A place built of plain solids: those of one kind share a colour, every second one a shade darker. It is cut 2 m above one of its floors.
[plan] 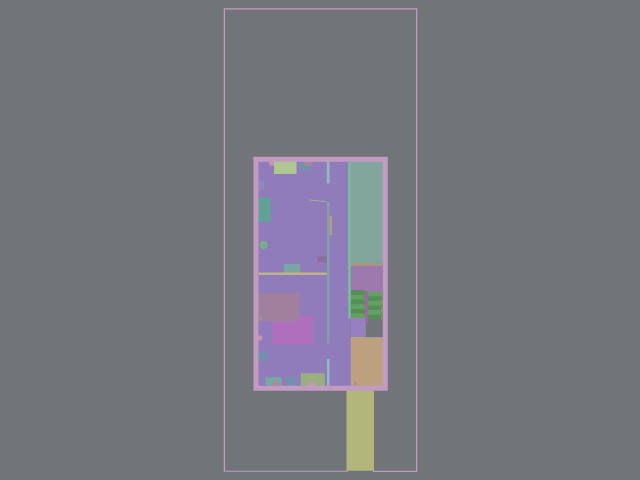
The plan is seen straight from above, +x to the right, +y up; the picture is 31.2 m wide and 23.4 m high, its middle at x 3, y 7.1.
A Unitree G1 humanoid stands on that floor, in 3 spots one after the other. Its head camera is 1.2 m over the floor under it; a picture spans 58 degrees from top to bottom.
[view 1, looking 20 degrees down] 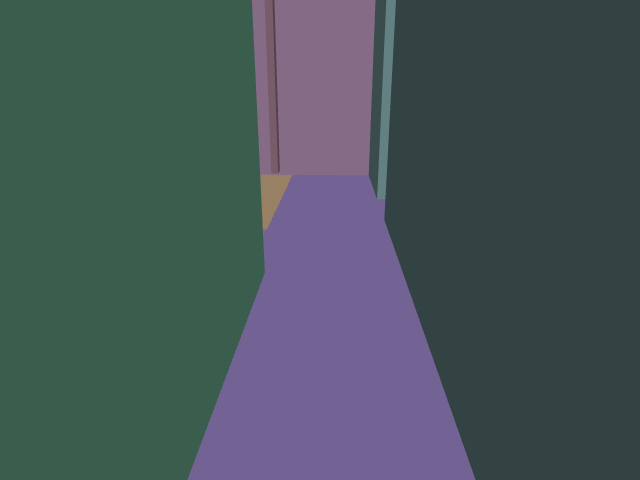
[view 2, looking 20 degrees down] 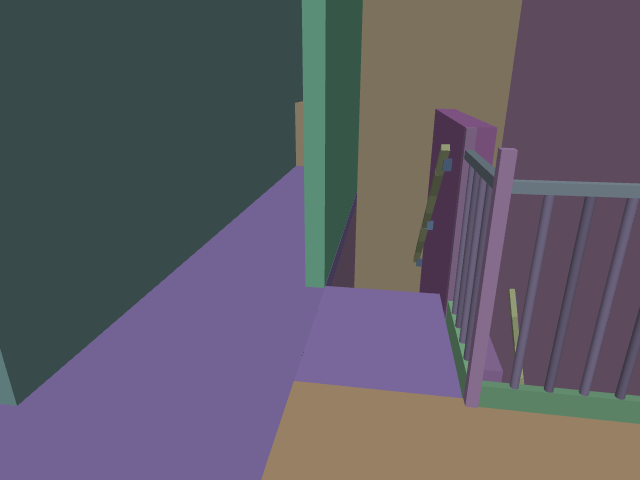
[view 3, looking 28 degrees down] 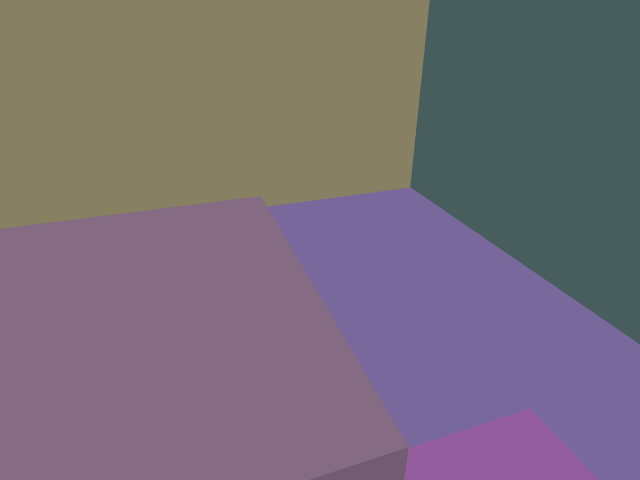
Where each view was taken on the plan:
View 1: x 3.92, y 5.91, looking -88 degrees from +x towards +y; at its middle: upper_floor_rooms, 3.51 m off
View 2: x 4.86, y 0.87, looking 99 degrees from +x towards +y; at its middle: landing_wall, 2.59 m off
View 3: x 1.65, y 2.65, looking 71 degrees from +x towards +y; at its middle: upper_floor_rooms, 2.58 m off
